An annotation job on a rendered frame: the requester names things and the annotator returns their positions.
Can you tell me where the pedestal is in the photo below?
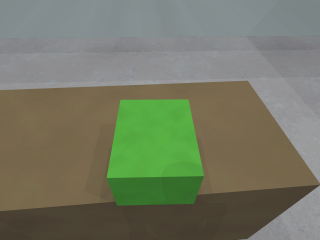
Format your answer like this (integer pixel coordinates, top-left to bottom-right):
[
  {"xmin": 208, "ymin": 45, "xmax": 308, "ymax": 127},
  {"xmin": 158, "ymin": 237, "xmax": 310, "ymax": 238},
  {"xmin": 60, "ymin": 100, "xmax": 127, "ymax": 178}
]
[{"xmin": 0, "ymin": 80, "xmax": 320, "ymax": 240}]

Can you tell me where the carton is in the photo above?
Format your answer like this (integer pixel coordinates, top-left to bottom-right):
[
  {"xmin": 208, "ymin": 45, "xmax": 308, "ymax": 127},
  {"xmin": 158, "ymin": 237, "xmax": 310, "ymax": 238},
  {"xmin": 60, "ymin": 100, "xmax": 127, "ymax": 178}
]
[{"xmin": 107, "ymin": 99, "xmax": 204, "ymax": 206}]

